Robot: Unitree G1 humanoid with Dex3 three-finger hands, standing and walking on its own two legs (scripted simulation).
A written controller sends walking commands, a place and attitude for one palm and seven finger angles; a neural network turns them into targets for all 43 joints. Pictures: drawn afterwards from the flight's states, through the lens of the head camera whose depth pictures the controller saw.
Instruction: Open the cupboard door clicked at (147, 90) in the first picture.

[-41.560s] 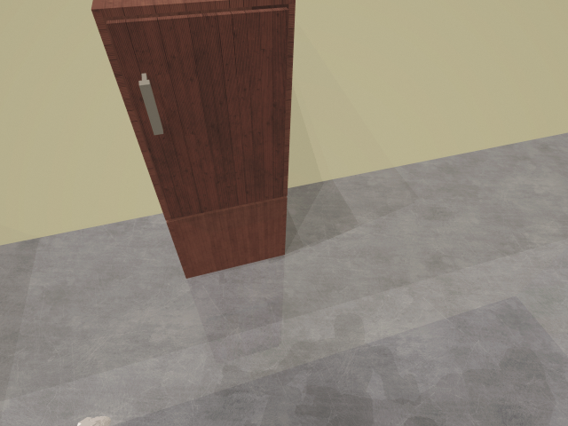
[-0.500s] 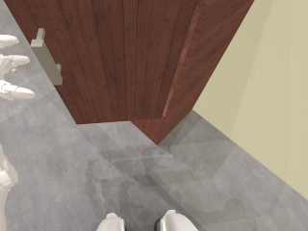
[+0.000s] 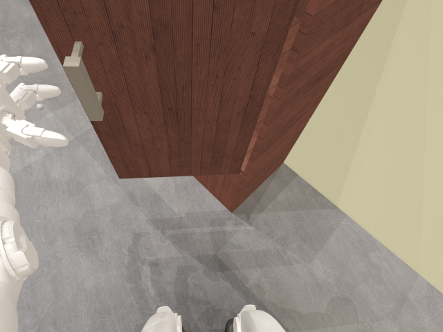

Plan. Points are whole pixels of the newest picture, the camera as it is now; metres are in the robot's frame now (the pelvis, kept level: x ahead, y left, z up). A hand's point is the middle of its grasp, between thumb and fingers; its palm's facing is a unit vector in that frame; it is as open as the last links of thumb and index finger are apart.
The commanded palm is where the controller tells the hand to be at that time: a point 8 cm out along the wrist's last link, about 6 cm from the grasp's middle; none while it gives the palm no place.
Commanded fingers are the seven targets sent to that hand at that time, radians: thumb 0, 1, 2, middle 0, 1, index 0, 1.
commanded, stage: move the hooked fingers beside the handle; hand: left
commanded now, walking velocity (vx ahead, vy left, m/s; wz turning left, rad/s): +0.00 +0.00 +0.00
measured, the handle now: (87, 83) +0.53 +0.22 +0.09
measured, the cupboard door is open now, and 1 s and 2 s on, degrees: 50 50 50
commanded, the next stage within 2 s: slide the fingers in behind the handle in 0.18 s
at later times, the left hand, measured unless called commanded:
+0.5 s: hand (46, 107) +0.47 +0.27 +0.10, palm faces +0.02 -1.00 +0.00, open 14.0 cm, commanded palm +0.45 +0.31 +0.09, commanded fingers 0.00 -0.50 0.30 -0.30 -1.20 -0.30 -1.20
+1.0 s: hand (73, 109) +0.47 +0.23 +0.09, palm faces +0.04 -1.00 +0.00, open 14.0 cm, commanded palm +0.45 +0.27 +0.09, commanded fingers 0.00 -0.50 0.30 -0.30 -1.20 -0.30 -1.20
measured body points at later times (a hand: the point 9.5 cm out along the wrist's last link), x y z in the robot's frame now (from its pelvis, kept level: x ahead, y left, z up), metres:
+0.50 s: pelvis +0.00 +0.00 +0.00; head +0.11 +0.03 +0.43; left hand +0.46 +0.32 +0.10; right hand +0.00 -0.28 -0.10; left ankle +0.00 +0.09 -0.69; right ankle +0.00 -0.12 -0.69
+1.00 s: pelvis +0.00 +0.00 +0.00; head +0.09 +0.02 +0.44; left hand +0.46 +0.28 +0.10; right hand +0.03 -0.27 -0.11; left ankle +0.00 +0.09 -0.69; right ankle +0.00 -0.12 -0.69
